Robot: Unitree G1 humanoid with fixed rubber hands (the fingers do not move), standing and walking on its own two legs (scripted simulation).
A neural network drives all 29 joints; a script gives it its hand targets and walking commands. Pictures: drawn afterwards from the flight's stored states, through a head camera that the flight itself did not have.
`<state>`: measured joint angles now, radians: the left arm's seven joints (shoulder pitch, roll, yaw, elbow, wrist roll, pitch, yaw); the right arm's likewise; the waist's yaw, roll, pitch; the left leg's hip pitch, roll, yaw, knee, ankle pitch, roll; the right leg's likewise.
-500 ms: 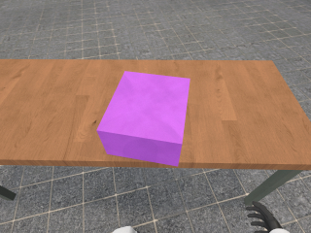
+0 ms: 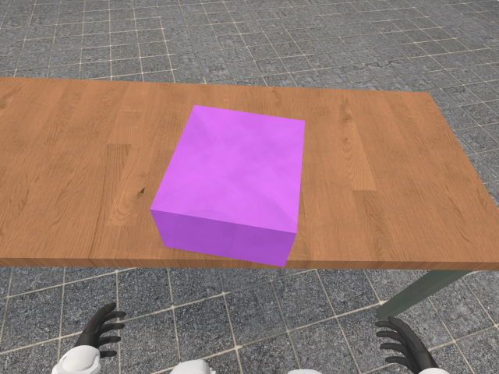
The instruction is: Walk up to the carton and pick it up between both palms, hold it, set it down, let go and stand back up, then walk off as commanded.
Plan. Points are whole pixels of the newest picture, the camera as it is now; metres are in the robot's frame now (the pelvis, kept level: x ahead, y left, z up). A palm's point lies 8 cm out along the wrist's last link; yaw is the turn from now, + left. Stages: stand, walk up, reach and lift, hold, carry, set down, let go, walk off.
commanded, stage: reach and lift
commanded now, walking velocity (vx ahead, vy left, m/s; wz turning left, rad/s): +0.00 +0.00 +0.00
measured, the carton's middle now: (237, 181) +0.48 +0.03 -0.04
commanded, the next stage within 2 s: none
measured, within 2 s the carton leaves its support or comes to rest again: neither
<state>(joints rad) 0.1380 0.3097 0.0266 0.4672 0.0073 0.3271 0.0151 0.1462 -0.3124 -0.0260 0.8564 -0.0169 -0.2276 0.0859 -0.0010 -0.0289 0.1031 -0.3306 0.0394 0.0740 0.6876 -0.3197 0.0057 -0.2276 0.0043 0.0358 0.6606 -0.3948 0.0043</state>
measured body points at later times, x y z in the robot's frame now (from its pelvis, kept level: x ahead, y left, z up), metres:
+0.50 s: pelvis -0.02 -0.01 +0.02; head +0.02 +0.02 +0.46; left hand +0.17 +0.25 -0.06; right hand +0.13 -0.24 -0.06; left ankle +0.03 +0.11 -0.72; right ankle -0.02 -0.14 -0.72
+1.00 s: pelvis -0.02 +0.01 +0.02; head +0.01 +0.04 +0.46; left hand +0.19 +0.26 -0.03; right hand +0.16 -0.20 -0.03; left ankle +0.03 +0.11 -0.72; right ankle -0.02 -0.14 -0.72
